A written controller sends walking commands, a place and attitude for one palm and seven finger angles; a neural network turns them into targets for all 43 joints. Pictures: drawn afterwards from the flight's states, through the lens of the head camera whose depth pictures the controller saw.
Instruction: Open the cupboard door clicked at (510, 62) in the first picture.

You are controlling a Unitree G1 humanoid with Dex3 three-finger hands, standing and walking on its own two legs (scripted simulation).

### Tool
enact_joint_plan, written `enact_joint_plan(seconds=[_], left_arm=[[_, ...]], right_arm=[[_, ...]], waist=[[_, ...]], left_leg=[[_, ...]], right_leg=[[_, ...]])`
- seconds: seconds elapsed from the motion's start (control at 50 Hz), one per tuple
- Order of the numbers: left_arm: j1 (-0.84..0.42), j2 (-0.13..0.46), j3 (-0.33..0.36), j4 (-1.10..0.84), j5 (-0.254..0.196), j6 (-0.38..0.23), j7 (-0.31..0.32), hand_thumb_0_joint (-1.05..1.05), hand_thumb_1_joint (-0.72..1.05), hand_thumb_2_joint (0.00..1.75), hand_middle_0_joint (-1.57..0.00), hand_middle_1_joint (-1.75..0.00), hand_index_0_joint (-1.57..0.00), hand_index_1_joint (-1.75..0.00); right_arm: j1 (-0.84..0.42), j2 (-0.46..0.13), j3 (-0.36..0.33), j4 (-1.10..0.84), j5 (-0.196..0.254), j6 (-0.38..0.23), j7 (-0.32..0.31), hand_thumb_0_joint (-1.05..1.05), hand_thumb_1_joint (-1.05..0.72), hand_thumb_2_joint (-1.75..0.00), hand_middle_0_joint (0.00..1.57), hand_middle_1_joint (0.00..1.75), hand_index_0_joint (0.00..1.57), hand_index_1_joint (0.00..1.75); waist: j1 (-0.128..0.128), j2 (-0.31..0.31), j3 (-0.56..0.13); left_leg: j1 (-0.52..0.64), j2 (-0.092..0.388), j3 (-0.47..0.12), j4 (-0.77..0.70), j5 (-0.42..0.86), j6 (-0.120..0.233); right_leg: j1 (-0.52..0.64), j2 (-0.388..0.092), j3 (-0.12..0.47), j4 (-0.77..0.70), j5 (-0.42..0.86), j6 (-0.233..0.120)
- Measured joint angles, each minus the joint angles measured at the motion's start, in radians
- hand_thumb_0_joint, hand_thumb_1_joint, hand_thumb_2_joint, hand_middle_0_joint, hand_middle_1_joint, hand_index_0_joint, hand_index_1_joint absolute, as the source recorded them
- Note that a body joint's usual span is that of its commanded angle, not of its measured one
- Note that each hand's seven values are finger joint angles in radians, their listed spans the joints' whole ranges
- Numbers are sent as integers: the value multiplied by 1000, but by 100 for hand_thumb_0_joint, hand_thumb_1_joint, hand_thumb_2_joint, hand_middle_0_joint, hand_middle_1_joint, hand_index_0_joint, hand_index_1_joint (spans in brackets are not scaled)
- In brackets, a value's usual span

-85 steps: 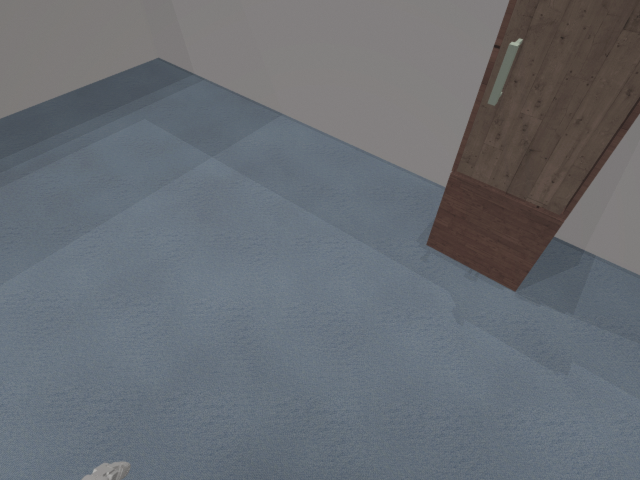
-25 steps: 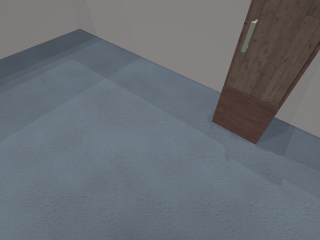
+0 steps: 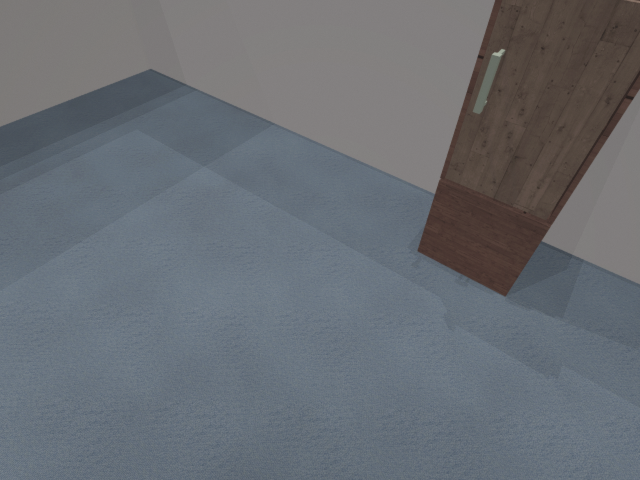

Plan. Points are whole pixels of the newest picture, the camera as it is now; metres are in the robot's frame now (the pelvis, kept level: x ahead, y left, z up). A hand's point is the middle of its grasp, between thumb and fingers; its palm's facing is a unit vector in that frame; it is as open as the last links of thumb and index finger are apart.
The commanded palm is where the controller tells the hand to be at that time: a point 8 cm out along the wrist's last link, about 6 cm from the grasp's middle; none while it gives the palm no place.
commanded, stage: walk to a spot facing it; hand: left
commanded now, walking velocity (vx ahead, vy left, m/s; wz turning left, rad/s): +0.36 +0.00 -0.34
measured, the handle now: (489, 81) +1.10 -0.39 +0.02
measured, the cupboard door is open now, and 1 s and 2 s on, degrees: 0 0 0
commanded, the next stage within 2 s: turn to face it in 0.52 s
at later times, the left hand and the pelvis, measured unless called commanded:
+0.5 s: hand (232, 399) +0.28 +0.17 -0.19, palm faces -0.21 -0.96 -0.16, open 7.3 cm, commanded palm none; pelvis +0.16 +0.00 -0.02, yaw -12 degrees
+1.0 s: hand (253, 316) +0.45 +0.16 -0.19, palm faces -0.29 -0.94 -0.17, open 7.3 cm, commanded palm none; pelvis +0.33 +0.01 -0.01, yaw -22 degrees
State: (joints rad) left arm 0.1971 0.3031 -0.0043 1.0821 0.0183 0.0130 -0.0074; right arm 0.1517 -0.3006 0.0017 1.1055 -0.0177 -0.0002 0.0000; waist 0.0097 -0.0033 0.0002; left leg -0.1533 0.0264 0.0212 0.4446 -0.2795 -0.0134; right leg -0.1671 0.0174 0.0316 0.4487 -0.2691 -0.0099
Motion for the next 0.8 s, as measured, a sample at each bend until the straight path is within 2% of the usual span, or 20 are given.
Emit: enact_joint_plan(seconds=[0.14, 0.2, 0.22, 0.28, 0.34, 0.38, 0.42, 0.46, 0.5, 0.52, 0.54, 0.56, 0.6, 0.64, 0.68, 0.72, 0.8], left_arm=[[134, -80, 16, -7, 2, -14, -12, 1, 91, 90, -20, -30, -20, -30], [182, -103, 27, 9, 0, -19, -8, 1, 91, 90, -20, -30, -20, -30], [193, -110, 30, 18, -2, -15, -8, 1, 91, 90, -20, -30, -20, -30], [183, -124, 34, 39, 2, 1, -9, 1, 91, 90, -20, -30, -20, -30], [128, -120, 46, 18, 6, 11, -21, 1, 91, 90, -20, -30, -20, -30], [78, -117, 51, -12, 7, 15, -29, 1, 91, 90, -20, -30, -20, -30], [20, -109, 57, -45, 6, 14, -32, 1, 92, 90, -20, -30, -20, -30], [-31, -100, 60, -79, 4, 3, -35, 1, 92, 90, -20, -30, -20, -29], [-68, -89, 64, -108, 6, -15, -35, 1, 92, 90, -20, -30, -20, -29], [-76, -82, 67, -119, 8, -26, -34, 1, 92, 90, -20, -30, -20, -29], [-75, -70, 67, -130, 11, -40, -33, 1, 92, 90, -20, -30, -20, -29], [-76, -66, 71, -137, 9, -54, -27, 1, 92, 90, -20, -30, -20, -29], [-73, -62, 73, -141, -3, -61, -14, 1, 92, 90, -20, -30, -20, -29], [-60, -58, 70, -133, -6, -51, -1, 0, 92, 90, -20, -29, -20, -29], [-45, -64, 63, -119, -2, -44, 9, 0, 92, 90, -20, -29, -20, -29], [-30, -78, 56, -107, 4, -41, 11, 0, 92, 90, -20, -30, -20, -29], [-6, -108, 46, -102, 7, -32, 4, 1, 91, 90, -20, -30, -20, -30]], right_arm=[[111, 60, -11, -9, 3, -13, 2, 1, -91, -90, 20, 30, 20, 30], [145, 92, -14, 0, 6, -31, -5, 1, -91, -90, 20, 30, 20, 30], [154, 101, -16, -1, 3, -45, -7, 1, -91, -90, 20, 30, 20, 30], [203, 127, -17, -11, -6, -83, -26, 0, -91, -90, 20, 30, 20, 30], [266, 157, -15, 9, -9, -89, -36, 0, -91, -90, 20, 30, 20, 30], [302, 173, -12, 31, -9, -85, -40, 0, -91, -90, 20, 30, 20, 30], [329, 185, -11, 52, -7, -80, -42, 0, -91, -90, 20, 30, 20, 30], [346, 191, -12, 70, -1, -73, -41, 0, -91, -90, 20, 30, 20, 30], [357, 191, -17, 84, 5, -63, -39, 1, -91, -90, 20, 30, 21, 30], [363, 190, -21, 89, 8, -57, -37, 1, -91, -90, 20, 30, 21, 30], [372, 191, -24, 91, 13, -52, -32, 1, -91, -90, 20, 30, 21, 30], [362, 187, -28, 90, 20, -45, -29, 1, -90, -90, 20, 30, 21, 30], [300, 170, -38, 68, 23, -29, -27, 1, -91, -90, 20, 30, 21, 30], [227, 159, -45, 25, 14, -24, -24, 1, -91, -90, 20, 30, 21, 30], [156, 148, -46, -27, 4, -22, -22, 1, -91, -90, 20, 30, 20, 30], [91, 139, -46, -79, 0, -21, -22, 1, -91, -90, 20, 30, 20, 30], [-8, 131, -42, -152, 0, -20, -19, 0, -91, -90, 20, 30, 20, 30]], waist=[[-2, 11, -15], [1, -27, -12], [-1, -36, -9], [-29, -33, 17], [-36, -32, 44], [-32, -28, 64], [-30, -17, 92], [-30, -5, 120], [-26, 1, 142], [-21, -1, 148], [-18, -15, 143], [-12, -17, 143], [-22, -4, 156], [-37, -5, 151], [-45, -4, 133], [-47, -3, 110], [-35, 2, 72]], left_leg=[[-43, 34, 25, 170, -138, 9], [-4, 17, 68, 155, -174, 15], [14, 13, 87, 143, -181, 20], [83, 19, 114, 96, -190, 28], [161, 25, 138, 14, -180, 20], [215, 28, 159, -47, -172, 13], [266, 34, 180, -97, -170, 3], [308, 44, 203, -113, -186, -9], [325, 60, 227, -51, -223, -15], [314, 70, 236, 35, -245, -15], [268, 80, 237, 183, -257, -11], [187, 89, 206, 394, -258, -7], [9, 87, 102, 746, -227, 6], [-147, 89, 47, 898, -162, 11], [-274, 106, 28, 893, -118, 3], [-363, 120, 22, 810, -95, -10], [-432, 126, 15, 613, -38, -36]], right_leg=[[-18, 31, 18, 97, -98, -2], [-22, 13, 49, 146, -143, 0], [-53, 9, 46, 226, -139, -10], [-189, 1, -21, 562, -185, -27], [-320, -32, -82, 692, -146, -29], [-383, -54, -119, 639, -88, -27], [-407, -61, -157, 494, -27, -33], [-407, -46, -187, 363, 28, -49], [-374, -20, -211, 275, 68, -72], [-337, -8, -222, 231, 89, -84], [-292, -12, -225, 181, 132, -106], [-297, -8, -222, 210, 142, -121], [-287, 16, -217, 258, 67, -128], [-249, 36, -206, 224, 37, -122], [-213, 48, -189, 164, 55, -108], [-188, 54, -166, 116, 69, -104], [-155, 54, -120, 66, 72, -87]])
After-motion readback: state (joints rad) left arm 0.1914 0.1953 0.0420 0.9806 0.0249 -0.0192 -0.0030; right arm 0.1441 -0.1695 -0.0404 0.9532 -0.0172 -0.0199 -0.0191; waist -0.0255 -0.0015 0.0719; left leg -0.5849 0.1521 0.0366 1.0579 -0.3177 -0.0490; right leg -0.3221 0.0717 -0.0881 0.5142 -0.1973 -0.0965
